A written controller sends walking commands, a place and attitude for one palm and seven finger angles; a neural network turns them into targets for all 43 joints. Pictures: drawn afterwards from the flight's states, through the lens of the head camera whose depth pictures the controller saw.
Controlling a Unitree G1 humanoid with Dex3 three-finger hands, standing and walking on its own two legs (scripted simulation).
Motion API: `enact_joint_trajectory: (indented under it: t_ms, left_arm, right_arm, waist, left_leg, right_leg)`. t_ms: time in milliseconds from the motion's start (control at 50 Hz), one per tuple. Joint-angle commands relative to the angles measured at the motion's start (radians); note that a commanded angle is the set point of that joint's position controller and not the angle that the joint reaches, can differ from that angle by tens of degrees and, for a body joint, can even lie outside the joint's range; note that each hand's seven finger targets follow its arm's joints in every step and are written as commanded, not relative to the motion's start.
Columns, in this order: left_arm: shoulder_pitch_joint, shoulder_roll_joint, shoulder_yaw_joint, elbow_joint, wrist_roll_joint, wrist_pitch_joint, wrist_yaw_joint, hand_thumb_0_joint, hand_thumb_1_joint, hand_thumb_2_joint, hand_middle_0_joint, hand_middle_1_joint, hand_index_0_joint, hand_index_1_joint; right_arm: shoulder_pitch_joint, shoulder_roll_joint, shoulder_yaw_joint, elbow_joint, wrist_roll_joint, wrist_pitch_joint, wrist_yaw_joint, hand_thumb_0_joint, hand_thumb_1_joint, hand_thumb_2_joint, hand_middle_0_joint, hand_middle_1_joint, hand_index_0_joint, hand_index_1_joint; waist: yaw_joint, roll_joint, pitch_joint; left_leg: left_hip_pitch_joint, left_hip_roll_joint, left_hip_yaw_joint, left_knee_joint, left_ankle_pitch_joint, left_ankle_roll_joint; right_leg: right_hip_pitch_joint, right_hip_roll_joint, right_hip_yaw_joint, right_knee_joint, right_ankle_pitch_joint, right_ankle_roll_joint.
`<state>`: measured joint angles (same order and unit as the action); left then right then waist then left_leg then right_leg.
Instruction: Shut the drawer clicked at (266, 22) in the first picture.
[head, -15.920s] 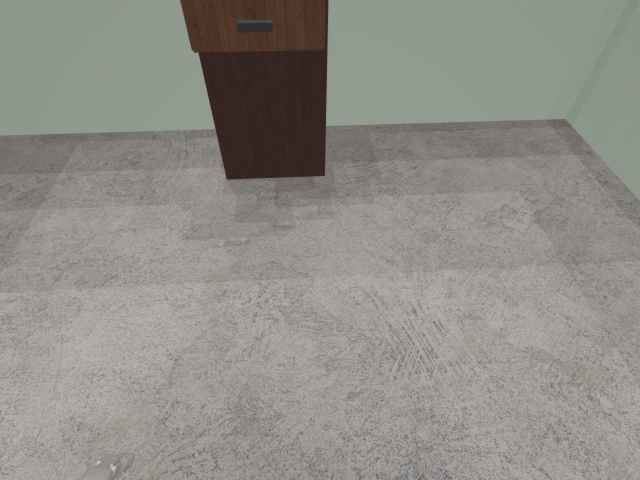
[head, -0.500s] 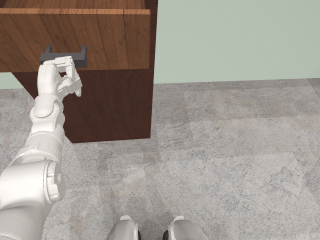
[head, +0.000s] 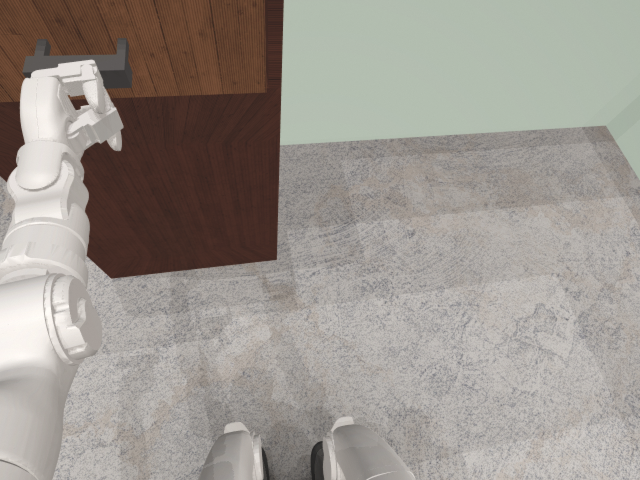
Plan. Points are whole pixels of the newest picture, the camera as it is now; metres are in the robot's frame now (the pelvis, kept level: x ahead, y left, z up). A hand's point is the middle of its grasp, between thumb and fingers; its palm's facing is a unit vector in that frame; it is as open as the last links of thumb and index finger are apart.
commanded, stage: push the drawer shut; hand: left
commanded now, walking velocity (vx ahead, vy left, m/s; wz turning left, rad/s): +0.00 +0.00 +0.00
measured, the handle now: (82, 59) +0.62 +0.22 +0.09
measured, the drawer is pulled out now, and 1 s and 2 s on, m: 0.01 0.00 0.00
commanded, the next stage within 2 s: pull the fist back off the drawer in 0.32 s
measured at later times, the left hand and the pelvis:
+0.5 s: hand (108, 101) +0.56 +0.19 +0.08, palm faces +0.05 -1.00 -0.02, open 3.4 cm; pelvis -0.01 +0.00 -0.01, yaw +0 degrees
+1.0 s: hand (117, 97) +0.55 +0.18 +0.09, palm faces +0.07 -1.00 +0.00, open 3.4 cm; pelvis +0.01 +0.01 +0.00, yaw -1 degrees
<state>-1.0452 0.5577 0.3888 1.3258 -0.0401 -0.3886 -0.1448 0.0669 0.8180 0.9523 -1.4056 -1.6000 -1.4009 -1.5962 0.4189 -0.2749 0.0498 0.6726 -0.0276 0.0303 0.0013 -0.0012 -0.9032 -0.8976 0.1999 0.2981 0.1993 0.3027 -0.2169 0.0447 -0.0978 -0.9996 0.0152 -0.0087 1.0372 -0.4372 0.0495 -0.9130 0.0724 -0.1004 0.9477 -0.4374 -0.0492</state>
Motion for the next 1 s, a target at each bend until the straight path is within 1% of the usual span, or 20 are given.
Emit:
enact_joint_trajectory:
  t_ms: [0,40,80,120,180,200,220,360,380,420,500,520,560,620,680,760,780,840,880,980]
  left_arm:
    - [-0.671,0.264,0.025,-0.295,-0.026,-0.092,0.012,0.000,0.900,0.900,-1.400,-1.600,-1.400,-1.600]
    - [-0.687,0.301,0.043,-0.305,-0.019,-0.092,0.015,0.000,0.900,0.900,-1.400,-1.600,-1.400,-1.600]
    - [-0.708,0.261,0.011,-0.275,-0.017,-0.084,0.015,0.000,0.900,0.900,-1.400,-1.600,-1.400,-1.600]
    - [-0.723,0.308,0.033,-0.253,-0.009,-0.075,0.020,0.000,0.900,0.900,-1.400,-1.600,-1.400,-1.600]
    - [-0.762,0.334,0.032,-0.258,0.003,-0.070,0.020,0.000,0.900,0.900,-1.400,-1.600,-1.400,-1.600]
    - [-0.765,0.312,0.015,-0.243,0.000,-0.063,0.016,0.000,0.900,0.900,-1.400,-1.600,-1.400,-1.600]
    - [-0.781,0.345,0.038,-0.253,-0.004,-0.063,0.018,0.000,0.900,0.900,-1.400,-1.600,-1.400,-1.600]
    - [-0.814,0.254,-0.041,-0.224,-0.031,-0.034,0.004,0.000,0.900,0.900,-1.400,-1.600,-1.400,-1.600]
    - [-0.812,0.286,-0.025,-0.217,-0.030,-0.032,0.006,0.000,0.900,0.900,-1.400,-1.600,-1.400,-1.600]
    - [-0.806,0.279,-0.034,-0.202,-0.033,-0.021,0.009,0.000,0.900,0.900,-1.400,-1.600,-1.400,-1.600]
    - [-0.819,0.287,-0.026,-0.225,-0.024,-0.024,0.015,0.000,0.900,0.900,-1.400,-1.600,-1.400,-1.600]
    - [-0.823,0.311,-0.011,-0.232,-0.021,-0.028,0.018,0.000,0.900,0.900,-1.400,-1.600,-1.400,-1.600]
    - [-0.834,0.284,-0.021,-0.264,-0.017,-0.037,0.023,0.000,0.900,0.900,-1.400,-1.600,-1.400,-1.600]
    - [-0.810,0.291,-0.005,-0.247,-0.007,-0.040,0.032,0.000,0.900,0.900,-1.400,-1.600,-1.400,-1.600]
    - [-0.787,0.268,-0.013,-0.284,-0.001,-0.052,0.037,0.000,0.900,0.900,-1.400,-1.600,-1.400,-1.600]
    - [-0.700,0.246,-0.005,-0.304,-0.004,-0.065,0.038,0.000,0.900,0.900,-1.400,-1.600,-1.400,-1.600]
    - [-0.676,0.216,-0.021,-0.317,-0.007,-0.067,0.037,0.000,0.900,0.900,-1.400,-1.600,-1.400,-1.600]
    - [-0.604,0.239,0.009,-0.311,-0.014,-0.062,0.035,0.000,0.900,0.900,-1.400,-1.600,-1.400,-1.600]
    - [-0.557,0.219,0.008,-0.317,-0.020,-0.062,0.034,0.000,0.900,0.900,-1.400,-1.600,-1.400,-1.600]
    - [-0.326,0.180,0.028,-0.368,-0.040,-0.065,0.026,0.000,0.900,0.900,-1.400,-1.600,-1.400,-1.600]
  right_arm:
    - [0.209,-0.197,-0.063,-0.022,-0.010,-0.004,-0.008,0.000,-0.900,-0.900,0.200,0.300,0.200,0.300]
    - [0.216,-0.201,-0.061,-0.023,-0.011,0.000,-0.008,0.000,-0.900,-0.900,0.200,0.300,0.200,0.300]
    - [0.223,-0.199,-0.059,-0.014,-0.013,-0.002,-0.004,0.000,-0.900,-0.900,0.200,0.300,0.200,0.300]
    - [0.234,-0.208,-0.056,-0.011,-0.014,0.001,-0.008,0.000,-0.900,-0.900,0.200,0.300,0.200,0.300]
    - [0.245,-0.212,-0.053,-0.013,-0.015,0.000,-0.011,0.000,-0.900,-0.900,0.200,0.300,0.200,0.300]
    - [0.249,-0.210,-0.051,-0.012,-0.014,-0.001,-0.012,0.000,-0.900,-0.900,0.200,0.300,0.200,0.300]
    - [0.253,-0.214,-0.051,-0.008,-0.015,-0.002,-0.015,0.000,-0.900,-0.900,0.200,0.300,0.200,0.300]
    - [0.252,-0.218,-0.043,0.002,-0.010,-0.027,-0.023,0.000,-0.900,-0.900,0.200,0.300,0.200,0.300]
    - [0.251,-0.225,-0.041,0.004,-0.008,-0.030,-0.027,0.000,-0.900,-0.900,0.200,0.300,0.200,0.300]
    - [0.249,-0.225,-0.036,0.001,-0.008,-0.041,-0.031,0.000,-0.900,-0.900,0.200,0.300,0.200,0.300]
    - [0.254,-0.223,-0.037,-0.006,-0.013,-0.048,-0.028,0.000,-0.900,-0.900,0.200,0.300,0.200,0.300]
    - [0.258,-0.224,-0.036,-0.005,-0.014,-0.048,-0.027,0.000,-0.900,-0.900,0.200,0.300,0.200,0.300]
    - [0.262,-0.222,-0.041,-0.008,-0.018,-0.048,-0.019,0.000,-0.900,-0.900,0.200,0.300,0.200,0.300]
    - [0.260,-0.222,-0.043,-0.011,-0.022,-0.042,-0.010,0.000,-0.900,-0.900,0.200,0.300,0.200,0.300]
    - [0.254,-0.218,-0.049,-0.020,-0.024,-0.037,0.001,0.000,-0.900,-0.900,0.200,0.300,0.200,0.300]
    - [0.252,-0.213,-0.056,-0.025,-0.025,-0.026,0.013,0.000,-0.900,-0.900,0.200,0.300,0.200,0.300]
    - [0.249,-0.211,-0.059,-0.030,-0.022,-0.022,0.016,0.000,-0.900,-0.900,0.200,0.300,0.200,0.300]
    - [0.244,-0.209,-0.061,-0.033,-0.017,-0.011,0.017,0.000,-0.900,-0.900,0.200,0.300,0.200,0.300]
    - [0.242,-0.205,-0.063,-0.041,-0.015,-0.003,0.019,0.000,-0.900,-0.900,0.200,0.300,0.200,0.300]
    - [0.229,-0.189,-0.077,-0.078,-0.008,0.022,0.029,0.000,-0.900,-0.900,0.200,0.300,0.200,0.300]
  waist:
    - [-0.065,0.179,-0.544]
    - [-0.060,0.198,-0.564]
    - [-0.083,0.194,-0.531]
    - [-0.090,0.176,-0.504]
    - [-0.101,0.192,-0.527]
    - [-0.111,0.188,-0.517]
    - [-0.109,0.190,-0.526]
    - [-0.138,0.228,-0.477]
    - [-0.136,0.223,-0.474]
    - [-0.141,0.215,-0.465]
    - [-0.132,0.224,-0.513]
    - [-0.125,0.214,-0.516]
    - [-0.123,0.251,-0.545]
    - [-0.112,0.228,-0.530]
    - [-0.097,0.255,-0.557]
    - [-0.069,0.241,-0.561]
    - [-0.066,0.235,-0.568]
    - [-0.043,0.200,-0.540]
    - [-0.032,0.190,-0.538]
    - [0.032,0.150,-0.564]
  left_leg:
    - [0.507,0.013,-0.100,-0.076,0.376,-0.008]
    - [0.512,0.015,-0.104,-0.075,0.392,-0.012]
    - [0.512,0.018,-0.107,-0.069,0.381,-0.009]
    - [0.475,0.021,-0.109,-0.071,0.350,-0.006]
    - [0.469,0.022,-0.107,-0.065,0.350,-0.003]
    - [0.463,0.022,-0.108,-0.063,0.347,0.000]
    - [0.450,0.024,-0.105,-0.059,0.338,0.001]
    - [0.465,0.031,-0.123,-0.076,0.262,-0.001]
    - [0.455,0.036,-0.124,-0.080,0.238,-0.002]
    - [0.429,0.034,-0.122,-0.084,0.205,0.002]
    - [0.447,0.030,-0.127,-0.075,0.226,0.000]
    - [0.440,0.031,-0.128,-0.075,0.228,-0.001]
    - [0.487,0.028,-0.136,-0.073,0.261,-0.005]
    - [0.480,0.026,-0.141,-0.077,0.244,-0.010]
    - [0.515,0.023,-0.138,-0.080,0.266,-0.012]
    - [0.554,0.024,-0.139,-0.092,0.312,-0.017]
    - [0.565,0.024,-0.135,-0.095,0.321,-0.017]
    - [0.537,0.022,-0.120,-0.105,0.323,-0.016]
    - [0.546,0.021,-0.113,-0.112,0.364,-0.016]
    - [0.557,0.011,-0.074,-0.121,0.498,-0.017]
  right_leg:
    - [0.074,0.006,0.092,-0.116,0.257,0.028]
    - [0.077,0.007,0.090,-0.111,0.264,0.025]
    - [0.036,0.008,0.086,-0.116,0.247,0.028]
    - [0.037,0.009,0.087,-0.118,0.225,0.029]
    - [0.031,0.007,0.088,-0.114,0.224,0.030]
    - [0.025,0.008,0.088,-0.117,0.222,0.033]
    - [0.036,0.007,0.093,-0.118,0.220,0.034]
    - [-0.051,0.006,0.079,-0.127,0.142,0.031]
    - [-0.053,0.004,0.079,-0.127,0.124,0.032]
    - [-0.048,0.002,0.082,-0.132,0.106,0.034]
    - [-0.043,0.002,0.076,-0.118,0.114,0.032]
    - [-0.027,0.003,0.076,-0.117,0.116,0.030]
    - [-0.045,0.004,0.070,-0.108,0.134,0.024]
    - [-0.047,0.006,0.067,-0.109,0.121,0.022]
    - [-0.038,0.007,0.069,-0.111,0.135,0.019]
    - [-0.010,0.012,0.062,-0.114,0.163,0.014]
    - [-0.006,0.012,0.063,-0.119,0.171,0.016]
    - [0.042,0.014,0.065,-0.126,0.187,0.016]
    - [0.067,0.015,0.063,-0.125,0.224,0.016]
    - [0.192,0.015,0.067,-0.122,0.381,0.017]
